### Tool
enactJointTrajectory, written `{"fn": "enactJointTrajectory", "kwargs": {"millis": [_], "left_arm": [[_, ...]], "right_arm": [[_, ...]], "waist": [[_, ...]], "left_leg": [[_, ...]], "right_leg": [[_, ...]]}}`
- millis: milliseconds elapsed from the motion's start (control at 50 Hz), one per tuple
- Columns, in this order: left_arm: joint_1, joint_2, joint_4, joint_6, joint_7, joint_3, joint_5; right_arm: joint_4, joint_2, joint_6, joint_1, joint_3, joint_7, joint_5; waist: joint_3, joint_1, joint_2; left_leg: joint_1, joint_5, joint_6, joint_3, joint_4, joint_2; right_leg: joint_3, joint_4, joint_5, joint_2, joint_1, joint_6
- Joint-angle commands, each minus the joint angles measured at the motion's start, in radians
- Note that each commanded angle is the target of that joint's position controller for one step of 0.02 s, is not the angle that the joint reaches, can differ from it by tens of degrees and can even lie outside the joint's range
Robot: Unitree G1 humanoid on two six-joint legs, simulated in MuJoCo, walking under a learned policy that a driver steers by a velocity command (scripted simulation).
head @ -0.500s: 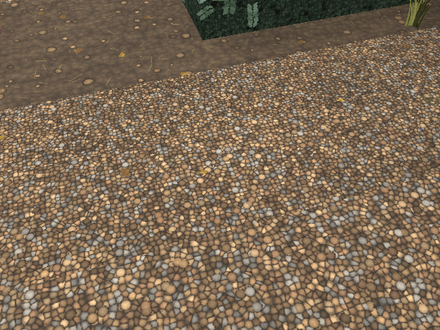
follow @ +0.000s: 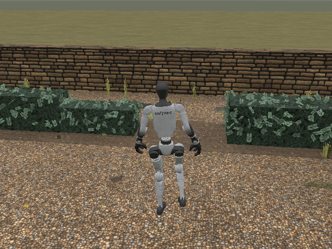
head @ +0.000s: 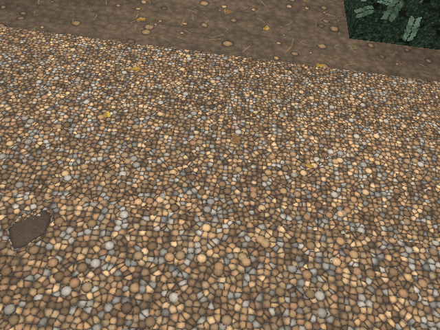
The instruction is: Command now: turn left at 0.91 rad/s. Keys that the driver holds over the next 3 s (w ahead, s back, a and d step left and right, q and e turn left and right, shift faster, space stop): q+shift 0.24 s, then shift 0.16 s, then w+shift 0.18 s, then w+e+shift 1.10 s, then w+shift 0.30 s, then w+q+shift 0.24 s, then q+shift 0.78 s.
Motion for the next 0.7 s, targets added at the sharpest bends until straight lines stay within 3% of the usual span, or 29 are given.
{"fn": "enactJointTrajectory", "kwargs": {"millis": [20, 80, 100, 220, 280, 300, 340, 360, 400, 420, 440, 460, 480, 500, 520, 580, 620, 660, 700], "left_arm": [[-0.028, 0.084, -0.079, -0.012, -0.01, 0.017, 0.006], [-0.03, 0.09, -0.098, -0.014, -0.011, 0.015, 0.005], [-0.034, 0.09, -0.102, -0.017, -0.008, 0.01, 0.005], [-0.045, 0.116, -0.145, -0.032, 0.0, 0.002, 0.002], [-0.022, 0.12, -0.15, -0.04, 0.0, -0.002, -0.009], [-0.032, 0.121, -0.159, -0.041, 0.004, -0.004, -0.019], [0.036, 0.12, -0.139, -0.044, 0.001, -0.005, -0.021], [0.044, 0.118, -0.14, -0.043, 0.007, -0.004, -0.031], [0.092, 0.106, -0.124, -0.044, 0.018, -0.002, -0.026], [0.128, 0.107, -0.115, -0.046, 0.025, 0.001, -0.018], [0.116, 0.145, -0.145, -0.042, 0.029, 0.004, -0.005], [0.146, 0.2, -0.143, -0.047, 0.016, 0.014, 0.001], [0.14, 0.174, -0.111, -0.064, -0.004, 0.027, -0.001], [0.086, 0.124, -0.121, -0.082, -0.016, 0.013, -0.013], [0.084, 0.12, -0.117, -0.096, -0.021, 0.011, -0.012], [0.188, 0.152, -0.065, -0.129, -0.021, 0.019, -0.019], [0.209, 0.15, -0.047, -0.13, -0.034, 0.025, -0.031], [0.265, 0.162, -0.036, -0.127, -0.043, 0.036, -0.03], [0.299, 0.174, -0.029, -0.121, -0.046, 0.046, -0.024]], "right_arm": [[-0.076, -0.187, -0.008, -0.002, -0.061, -0.009, 0.005], [-0.081, -0.182, -0.005, 0.003, -0.062, -0.007, 0.005], [-0.092, -0.182, -0.006, -0.007, -0.059, -0.008, -0.006], [-0.102, -0.2, -0.002, -0.033, -0.061, -0.009, -0.009], [-0.104, -0.19, -0.005, -0.062, -0.053, -0.007, -0.013], [-0.091, -0.186, -0.004, -0.053, -0.05, -0.009, -0.009], [-0.094, -0.19, -0.004, -0.104, -0.045, -0.01, -0.022], [-0.086, -0.174, -0.003, -0.102, -0.037, -0.013, -0.016], [-0.069, -0.179, -0.005, -0.127, -0.031, -0.018, -0.005], [-0.06, -0.168, -0.011, -0.122, -0.024, -0.02, 0.005], [-0.048, -0.082, -0.017, -0.055, -0.002, -0.016, 0.001], [-0.048, -0.157, -0.026, -0.073, -0.018, -0.021, -0.034], [-0.058, -0.157, -0.033, -0.17, -0.014, -0.02, -0.04], [-0.06, -0.175, -0.043, -0.214, -0.017, -0.017, -0.033], [-0.048, -0.174, -0.048, -0.227, -0.017, -0.005, -0.035], [-0.04, -0.155, -0.067, -0.25, -0.01, 0.021, -0.051], [-0.058, -0.124, -0.075, -0.31, 0.006, 0.031, -0.062], [-0.081, -0.086, -0.08, -0.368, 0.025, 0.04, -0.061], [-0.092, -0.081, -0.084, -0.389, 0.03, 0.044, -0.054]], "waist": [[-0.108, 0.013, 0.074], [-0.111, 0.0, 0.113], [-0.126, -0.005, 0.126], [-0.122, -0.005, 0.126], [-0.139, 0.0, 0.131], [-0.109, -0.005, 0.121], [-0.162, 0.014, 0.152], [-0.134, 0.021, 0.129], [-0.139, 0.053, 0.097], [-0.191, 0.067, 0.0], [-0.218, 0.04, -0.213], [-0.133, 0.07, -0.13], [-0.067, 0.083, -0.104], [0.0, 0.066, -0.053], [0.012, 0.067, -0.043], [0.03, 0.089, -0.038], [0.016, 0.09, -0.066], [0.012, 0.123, -0.089], [0.022, 0.127, -0.098]], "left_leg": [[0.154, 0.516, 0.106, -0.317, -0.138, 0.237], [0.181, 0.493, 0.105, -0.361, -0.135, 0.222], [0.158, 0.532, 0.095, -0.363, -0.129, 0.217], [0.202, 0.65, 0.096, -0.484, -0.085, 0.205], [0.197, 0.754, 0.09, -0.494, -0.066, 0.196], [0.207, 0.752, 0.086, -0.513, -0.071, 0.204], [0.163, 0.817, 0.06, -0.488, -0.061, 0.174], [0.146, 0.757, 0.045, -0.512, -0.071, 0.174], [0.11, 0.582, -0.008, -0.499, -0.04, 0.127], [-0.011, 0.132, -0.044, -0.437, 0.047, 0.063], [-0.189, -0.366, -0.08, -0.254, 0.286, -0.052], [-0.361, -0.375, -0.07, -0.132, 0.4, -0.103], [-0.401, -0.249, -0.068, -0.065, 0.513, -0.017], [-0.417, -0.133, -0.081, -0.069, 0.514, 0.03], [-0.427, -0.075, -0.095, -0.066, 0.521, 0.047], [-0.463, 0.04, -0.112, -0.041, 0.465, 0.078], [-0.433, 0.082, -0.133, 0.074, 0.374, 0.14], [-0.326, 0.053, -0.151, 0.16, 0.295, 0.161], [-0.259, -0.023, -0.154, 0.187, 0.232, 0.15]], "right_leg": [[0.014, -0.001, 0.069, 0.009, -0.093, 0.002], [0.025, -0.049, 0.079, 0.021, -0.108, 0.001], [-0.005, -0.005, 0.133, 0.043, -0.078, -0.003], [0.042, -0.083, 0.088, 0.069, -0.067, -0.021], [0.036, -0.146, 0.064, 0.078, 0.013, -0.026], [0.077, -0.279, -0.014, 0.056, 0.031, -0.023], [0.02, -0.258, 0.07, 0.093, 0.181, -0.028], [0.069, -0.435, -0.008, 0.066, 0.219, -0.031], [0.064, -0.652, 0.116, 0.075, 0.366, -0.047], [0.143, -0.766, 0.179, 0.017, 0.551, -0.089], [0.391, -0.819, -0.006, -0.209, 0.705, -0.162], [0.563, -0.837, -0.039, -0.311, 0.635, -0.268], [0.634, -0.889, -0.259, -0.332, 0.5, -0.355], [0.574, -0.913, -0.27, -0.294, 0.426, -0.335], [0.513, -0.915, -0.233, -0.253, 0.428, -0.308], [0.378, -0.911, -0.064, -0.193, 0.463, -0.272], [0.34, -0.91, 0.013, -0.164, 0.447, -0.281], [0.314, -0.92, 0.09, -0.144, 0.362, -0.288], [0.31, -0.905, 0.139, -0.136, 0.32, -0.293]]}}
Next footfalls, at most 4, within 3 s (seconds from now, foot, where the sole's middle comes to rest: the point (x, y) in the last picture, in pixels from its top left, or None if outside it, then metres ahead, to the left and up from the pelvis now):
0.44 right None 0.08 -0.09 -0.78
0.82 left None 0.13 0.22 -0.78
1.28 right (161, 311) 0.56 0.13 -0.95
1.58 left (132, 216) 0.93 0.26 -0.95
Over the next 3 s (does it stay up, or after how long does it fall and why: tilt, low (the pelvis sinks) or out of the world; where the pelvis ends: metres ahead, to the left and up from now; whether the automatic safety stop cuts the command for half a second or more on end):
stays up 1.70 -0.35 -0.46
